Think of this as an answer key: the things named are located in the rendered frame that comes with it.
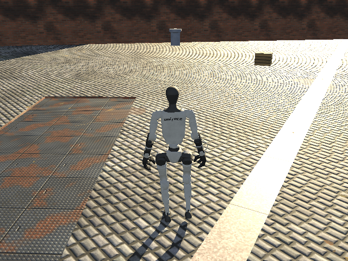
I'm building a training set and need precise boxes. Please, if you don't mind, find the left robot upper arm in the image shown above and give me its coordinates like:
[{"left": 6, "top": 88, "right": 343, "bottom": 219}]
[{"left": 148, "top": 110, "right": 162, "bottom": 141}]

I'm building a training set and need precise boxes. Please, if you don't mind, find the right robot upper arm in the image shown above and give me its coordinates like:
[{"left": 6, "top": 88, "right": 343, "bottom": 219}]
[{"left": 184, "top": 109, "right": 199, "bottom": 140}]

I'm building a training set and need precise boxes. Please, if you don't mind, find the robot right hand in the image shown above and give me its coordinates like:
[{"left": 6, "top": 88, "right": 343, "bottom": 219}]
[{"left": 194, "top": 155, "right": 207, "bottom": 168}]

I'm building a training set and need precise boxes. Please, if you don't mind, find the left robot shin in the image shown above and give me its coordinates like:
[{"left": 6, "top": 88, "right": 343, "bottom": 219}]
[{"left": 160, "top": 181, "right": 170, "bottom": 215}]

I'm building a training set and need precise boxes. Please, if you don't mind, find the left robot forearm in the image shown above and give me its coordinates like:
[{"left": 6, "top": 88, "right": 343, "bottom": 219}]
[{"left": 143, "top": 133, "right": 154, "bottom": 158}]

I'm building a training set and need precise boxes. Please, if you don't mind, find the robot right thigh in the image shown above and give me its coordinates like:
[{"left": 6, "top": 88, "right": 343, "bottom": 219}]
[{"left": 182, "top": 151, "right": 192, "bottom": 184}]

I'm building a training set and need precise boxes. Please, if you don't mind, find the robot left hand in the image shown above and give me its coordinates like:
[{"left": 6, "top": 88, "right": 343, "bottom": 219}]
[{"left": 142, "top": 157, "right": 155, "bottom": 170}]

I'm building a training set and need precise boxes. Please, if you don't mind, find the right robot forearm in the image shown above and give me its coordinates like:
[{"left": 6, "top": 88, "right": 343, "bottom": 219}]
[{"left": 194, "top": 131, "right": 205, "bottom": 156}]

